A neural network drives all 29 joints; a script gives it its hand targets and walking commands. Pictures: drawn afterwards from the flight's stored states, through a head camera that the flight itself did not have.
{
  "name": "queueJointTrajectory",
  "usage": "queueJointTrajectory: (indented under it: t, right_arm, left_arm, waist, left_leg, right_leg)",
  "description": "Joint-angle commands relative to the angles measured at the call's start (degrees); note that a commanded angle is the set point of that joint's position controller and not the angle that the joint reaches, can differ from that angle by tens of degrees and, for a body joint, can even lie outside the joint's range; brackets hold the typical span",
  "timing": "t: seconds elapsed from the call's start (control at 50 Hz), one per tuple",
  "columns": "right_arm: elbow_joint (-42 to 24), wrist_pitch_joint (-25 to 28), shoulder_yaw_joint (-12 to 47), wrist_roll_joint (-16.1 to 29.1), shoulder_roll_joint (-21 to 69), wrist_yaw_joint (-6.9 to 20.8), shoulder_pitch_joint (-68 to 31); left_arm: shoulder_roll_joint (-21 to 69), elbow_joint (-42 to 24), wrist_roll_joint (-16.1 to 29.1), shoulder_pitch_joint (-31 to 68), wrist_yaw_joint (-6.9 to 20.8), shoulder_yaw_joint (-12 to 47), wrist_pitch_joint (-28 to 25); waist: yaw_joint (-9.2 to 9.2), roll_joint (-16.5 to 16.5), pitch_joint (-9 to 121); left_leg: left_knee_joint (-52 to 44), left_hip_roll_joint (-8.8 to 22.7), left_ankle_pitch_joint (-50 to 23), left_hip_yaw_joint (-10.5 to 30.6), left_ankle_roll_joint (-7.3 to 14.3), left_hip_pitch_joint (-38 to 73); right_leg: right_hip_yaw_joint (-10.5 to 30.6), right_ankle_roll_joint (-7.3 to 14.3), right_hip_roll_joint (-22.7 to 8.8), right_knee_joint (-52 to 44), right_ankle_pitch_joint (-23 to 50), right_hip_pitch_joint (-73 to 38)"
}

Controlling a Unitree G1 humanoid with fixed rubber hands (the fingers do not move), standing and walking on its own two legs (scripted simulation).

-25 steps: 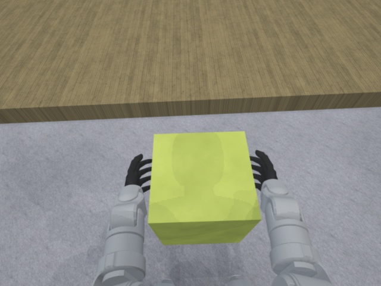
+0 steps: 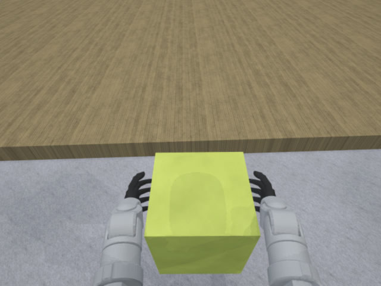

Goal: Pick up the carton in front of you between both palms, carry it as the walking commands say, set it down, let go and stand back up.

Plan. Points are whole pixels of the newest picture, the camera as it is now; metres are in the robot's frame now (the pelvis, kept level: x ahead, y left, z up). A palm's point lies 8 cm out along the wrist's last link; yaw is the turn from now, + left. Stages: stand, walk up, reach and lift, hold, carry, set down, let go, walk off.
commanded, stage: reach and lift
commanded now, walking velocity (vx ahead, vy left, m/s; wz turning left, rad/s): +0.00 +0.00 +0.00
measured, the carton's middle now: (199, 215) +0.31 +0.00 -0.05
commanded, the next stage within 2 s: hold in 0.78 s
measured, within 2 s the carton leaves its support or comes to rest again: neither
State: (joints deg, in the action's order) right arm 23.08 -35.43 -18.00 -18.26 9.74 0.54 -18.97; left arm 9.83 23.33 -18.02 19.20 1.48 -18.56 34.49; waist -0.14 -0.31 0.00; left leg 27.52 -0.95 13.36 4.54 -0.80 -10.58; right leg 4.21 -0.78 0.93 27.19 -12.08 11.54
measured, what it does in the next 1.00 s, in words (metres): stands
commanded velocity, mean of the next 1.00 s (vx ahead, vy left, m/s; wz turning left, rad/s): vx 0.00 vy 0.00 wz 0.00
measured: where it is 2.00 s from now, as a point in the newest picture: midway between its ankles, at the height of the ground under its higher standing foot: outside the picture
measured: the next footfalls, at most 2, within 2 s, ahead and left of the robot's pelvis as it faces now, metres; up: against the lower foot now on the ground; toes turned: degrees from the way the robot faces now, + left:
right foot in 1.52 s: +0.17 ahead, -0.10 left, +0.00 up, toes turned -9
left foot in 1.86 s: +0.42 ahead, +0.15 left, +0.00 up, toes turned +15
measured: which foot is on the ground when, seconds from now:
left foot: down 0.00-1.00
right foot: down 0.00-1.00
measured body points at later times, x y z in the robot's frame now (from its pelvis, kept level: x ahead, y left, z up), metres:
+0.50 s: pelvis +0.02 +0.00 +0.01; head -0.01 +0.00 +0.46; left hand +0.32 +0.15 +0.03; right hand +0.32 -0.15 +0.03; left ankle +0.02 +0.13 -0.74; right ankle +0.03 -0.13 -0.74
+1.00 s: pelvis +0.01 +0.00 +0.01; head -0.03 +0.00 +0.46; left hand +0.31 +0.15 +0.05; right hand +0.31 -0.15 +0.05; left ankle +0.02 +0.13 -0.74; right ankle +0.03 -0.13 -0.74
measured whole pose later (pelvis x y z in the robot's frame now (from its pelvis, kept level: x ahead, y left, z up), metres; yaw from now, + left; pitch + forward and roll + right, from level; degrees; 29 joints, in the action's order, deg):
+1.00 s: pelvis +0.01 +0.00 +0.01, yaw +0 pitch -8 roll +0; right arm 11.5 -44.0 -11.3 -15.4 8.4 0.1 -13.8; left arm 8.5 11.6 -15.1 14.0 0.8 -11.6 43.2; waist -0.2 -0.3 -1.2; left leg 19.8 -0.7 11.1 4.6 -0.7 -1.2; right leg 4.4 -0.8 0.6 19.8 -10.0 2.3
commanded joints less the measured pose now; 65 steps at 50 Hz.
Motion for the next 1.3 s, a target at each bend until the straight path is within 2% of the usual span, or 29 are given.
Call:
queueJointTrajectory:
  t: [0.0, 0.16, 0.46, 0.76, 0.86, 0.98, 1.08, 1.1, 1.12, 1.14, 1.16, 1.2, 1.22, 1.24, 1.26, 1.28]
  right_arm:
    - [-0.25, 2.29, 31.35, 13.35, 55.09, 14.52, -32.91]
    - [-1.46, 1.50, 31.86, 13.26, 54.20, 14.13, -30.75]
    - [-7.86, -0.57, 34.35, 15.28, 53.14, 13.22, -23.35]
    - [-11.33, -2.64, 35.54, 16.17, 51.70, 13.11, -22.88]
    - [-16.64, -4.72, 39.51, 18.53, 51.52, 12.81, -21.55]
    - [-13.98, -6.97, 35.34, 16.24, 48.42, 12.51, -21.21]
    - [-13.73, -6.51, 36.05, 16.82, 50.37, 13.05, -25.66]
    - [-13.30, -6.59, 37.04, 17.88, 50.34, 12.90, -27.80]
    - [-13.59, -6.62, 37.32, 18.55, 51.09, 12.75, -28.11]
    - [-14.97, -6.65, 38.74, 19.60, 51.56, 12.60, -28.83]
    - [-16.34, -6.85, 39.99, 20.59, 51.74, 12.50, -30.18]
    - [-18.68, -8.18, 41.95, 22.32, 51.54, 12.19, -29.91]
    - [-19.86, -9.19, 43.39, 23.53, 51.27, 12.10, -29.52]
    - [-21.16, -10.43, 45.05, 25.04, 51.04, 12.05, -29.45]
    - [-22.26, -11.96, 46.37, 26.48, 50.69, 11.96, -29.67]
    - [-23.11, -13.55, 47.03, 27.07, 49.85, 11.66, -29.01]
  left_arm:
    - [55.37, 1.07, 12.76, 31.54, 14.10, 30.92, -1.45]
    - [54.06, 0.19, 12.48, 29.35, 13.86, 31.14, -0.73]
    - [52.47, -6.28, 14.18, 21.89, 13.11, 33.86, 1.36]
    - [52.33, -9.63, 15.41, 21.13, 12.47, 35.31, 3.49]
    - [52.18, -15.02, 17.66, 19.45, 11.85, 38.91, 5.63]
    - [48.94, -12.56, 15.51, 19.44, 11.71, 35.13, 7.95]
    - [50.44, -12.54, 16.10, 23.99, 12.39, 35.74, 7.44]
    - [50.80, -11.52, 17.36, 25.74, 12.33, 36.78, 7.67]
    - [51.27, -12.49, 18.09, 25.84, 12.17, 37.47, 7.57]
    - [51.61, -13.83, 18.87, 26.40, 11.94, 38.65, 7.70]
    - [51.74, -15.35, 19.28, 27.31, 11.65, 39.46, 7.96]
    - [51.28, -17.52, 20.00, 25.59, 10.76, 41.05, 9.35]
    - [50.76, -18.92, 20.43, 24.11, 10.10, 42.14, 10.40]
    - [49.81, -20.57, 20.96, 23.12, 9.46, 43.24, 11.76]
    - [49.04, -22.06, 21.76, 22.94, 8.99, 44.20, 13.42]
    - [48.58, -24.42, 22.97, 24.09, 8.83, 45.86, 15.28]
  waist:
    - [0.05, -0.03, 13.88]
    - [-0.13, 0.32, 14.53]
    - [-0.08, 0.35, 14.89]
    - [0.14, 0.03, 13.19]
    - [-0.11, -0.18, 15.57]
    - [0.02, 0.04, 7.06]
    - [-0.06, 0.01, 9.14]
    - [0.28, 2.53, 12.97]
    - [0.03, 2.72, 13.03]
    - [-0.02, 3.02, 11.13]
    - [-0.07, 4.14, 9.98]
    - [-0.44, 8.05, 13.86]
    - [-0.39, 8.80, 15.88]
    - [-0.20, 8.15, 16.99]
    - [-0.03, 6.55, 17.72]
    - [0.17, 0.43, 16.56]
  left_leg:
    - [-5.70, -3.97, -1.14, -1.02, 1.06, 0.71]
    - [-6.67, -4.31, -4.24, -1.09, 0.82, 2.74]
    - [-8.15, -4.97, -14.32, -0.68, 0.27, 7.33]
    - [-8.95, -4.76, -14.08, -0.27, 0.07, 8.60]
    - [-9.52, -4.65, -18.57, 0.04, -0.22, 11.37]
    - [-11.14, -4.28, -7.50, -0.67, 0.23, 7.92]
    - [-10.34, -4.13, -5.62, -0.70, 0.44, 7.51]
    - [-5.71, 5.84, 4.79, -0.74, 1.54, 1.70]
    - [-5.97, 4.43, 17.68, 0.28, 1.42, -1.09]
    - [-5.33, 3.28, 26.40, -0.62, 1.04, -5.42]
    - [-2.61, 2.18, 25.44, -2.39, 0.46, -7.94]
    - [7.19, -0.39, 10.65, -7.61, -0.36, -7.31]
    - [7.68, -0.36, 8.99, -8.24, -0.36, -6.20]
    - [3.78, 0.07, 9.57, -8.64, 0.12, -3.30]
    - [-1.29, 0.26, 10.46, -8.52, 0.79, 1.30]
    - [-6.70, 3.90, 16.72, -2.00, 1.95, 2.09]
  right_leg:
    - [-0.97, 0.98, 4.17, -4.40, 0.83, -5.80]
    - [-0.91, 0.66, 4.40, -5.49, 4.20, -7.91]
    - [-0.36, 0.01, 4.75, -7.24, 14.37, -11.93]
    - [-0.57, 0.12, 4.94, -7.96, 12.94, -12.06]
    - [-0.31, -0.13, 4.98, -8.64, 16.63, -14.36]
    - [-0.77, 0.41, 4.64, -10.06, 6.33, -11.37]
    - [-0.77, 0.50, 4.45, -9.30, 4.89, -11.47]
    - [0.11, 0.18, -5.96, -5.82, -5.96, -6.11]
    - [1.88, 0.89, -5.60, -8.14, -20.23, -3.58]
    - [2.63, 1.36, -5.83, -9.70, -31.12, -0.84]
    - [3.54, 1.84, -6.70, -10.41, -32.83, -0.06]
    - [8.07, 4.38, -10.39, -12.12, -26.77, -0.61]
    - [9.53, 5.73, -11.81, -12.37, -25.04, 0.58]
    - [8.21, 6.12, -11.76, -11.32, -25.16, 3.10]
    - [5.28, 5.47, -10.15, -9.05, -26.49, 6.74]
    - [-0.45, 3.61, -6.77, -2.77, -26.67, 10.41]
